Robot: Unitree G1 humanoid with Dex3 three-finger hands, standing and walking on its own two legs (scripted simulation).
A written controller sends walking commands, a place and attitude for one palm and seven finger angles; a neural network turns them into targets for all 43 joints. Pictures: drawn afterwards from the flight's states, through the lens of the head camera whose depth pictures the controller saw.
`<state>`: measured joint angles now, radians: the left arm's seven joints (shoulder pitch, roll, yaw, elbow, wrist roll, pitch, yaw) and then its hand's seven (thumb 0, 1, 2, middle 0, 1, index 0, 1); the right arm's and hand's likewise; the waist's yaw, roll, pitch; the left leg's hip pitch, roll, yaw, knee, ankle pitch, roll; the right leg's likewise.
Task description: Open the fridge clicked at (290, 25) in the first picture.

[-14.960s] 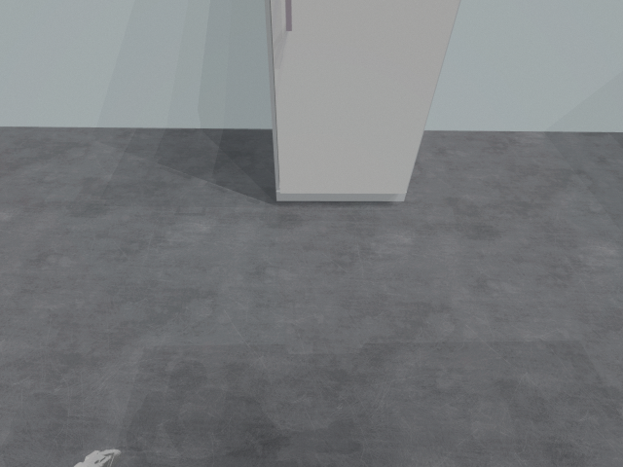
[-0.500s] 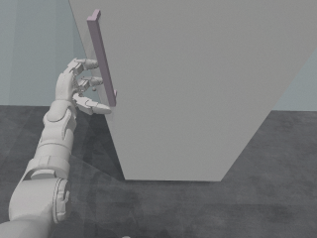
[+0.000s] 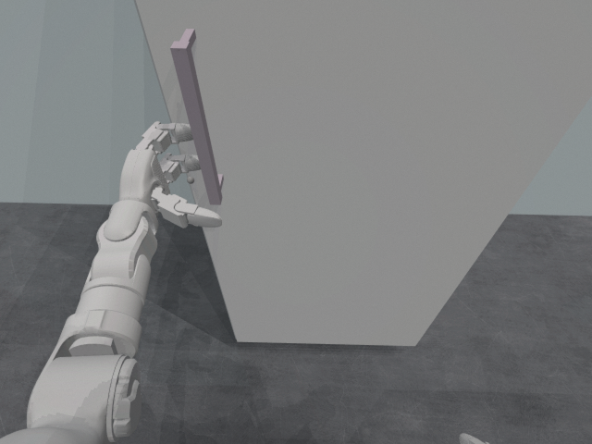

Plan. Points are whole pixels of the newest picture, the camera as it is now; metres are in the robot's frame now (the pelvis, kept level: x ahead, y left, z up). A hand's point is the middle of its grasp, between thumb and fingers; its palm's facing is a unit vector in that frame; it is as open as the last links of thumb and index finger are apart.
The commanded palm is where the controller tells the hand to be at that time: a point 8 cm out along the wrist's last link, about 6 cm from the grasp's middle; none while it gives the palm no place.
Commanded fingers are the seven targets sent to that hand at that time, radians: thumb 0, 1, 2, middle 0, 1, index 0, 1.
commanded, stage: slide the fingers in behind the handle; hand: left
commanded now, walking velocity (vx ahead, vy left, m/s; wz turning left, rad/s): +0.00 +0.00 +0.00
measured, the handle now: (204, 129) +0.49 +0.13 +0.18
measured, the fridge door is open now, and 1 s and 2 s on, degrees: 0 0 0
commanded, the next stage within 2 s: grip the handle and tug to test in 1.10 s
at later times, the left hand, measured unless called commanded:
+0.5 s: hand (217, 180) +0.43 +0.11 +0.14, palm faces -0.02 -1.00 +0.00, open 14.0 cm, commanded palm +0.40 +0.17 +0.14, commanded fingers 0.00 -0.50 0.30 -0.30 -1.20 -0.30 -1.20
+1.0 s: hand (221, 179) +0.43 +0.11 +0.14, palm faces -0.02 -1.00 +0.00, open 14.1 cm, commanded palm +0.40 +0.16 +0.14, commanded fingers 0.00 -0.50 0.30 -0.30 -1.20 -0.30 -1.20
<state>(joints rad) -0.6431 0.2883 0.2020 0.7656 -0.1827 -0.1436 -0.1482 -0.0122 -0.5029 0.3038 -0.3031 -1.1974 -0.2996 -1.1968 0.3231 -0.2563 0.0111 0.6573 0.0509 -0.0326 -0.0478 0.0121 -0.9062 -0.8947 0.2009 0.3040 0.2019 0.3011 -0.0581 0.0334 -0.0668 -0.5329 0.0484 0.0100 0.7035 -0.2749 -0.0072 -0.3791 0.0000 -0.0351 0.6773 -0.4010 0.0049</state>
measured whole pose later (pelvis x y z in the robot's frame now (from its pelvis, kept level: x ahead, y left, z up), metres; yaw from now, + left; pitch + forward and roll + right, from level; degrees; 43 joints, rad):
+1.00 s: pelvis +0.00 -0.01 +0.00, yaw +0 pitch +5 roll -1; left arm -0.64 0.21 0.14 0.74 -0.16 -0.14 -0.05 -0.01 -0.50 0.30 -0.30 -1.20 -0.28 -1.20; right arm 0.30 -0.24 0.01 0.67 0.04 -0.02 -0.03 0.01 -0.91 -0.89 0.20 0.30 0.20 0.30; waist -0.05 0.04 -0.06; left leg -0.50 0.05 0.00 0.68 -0.26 -0.02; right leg -0.36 0.00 -0.04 0.67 -0.40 -0.01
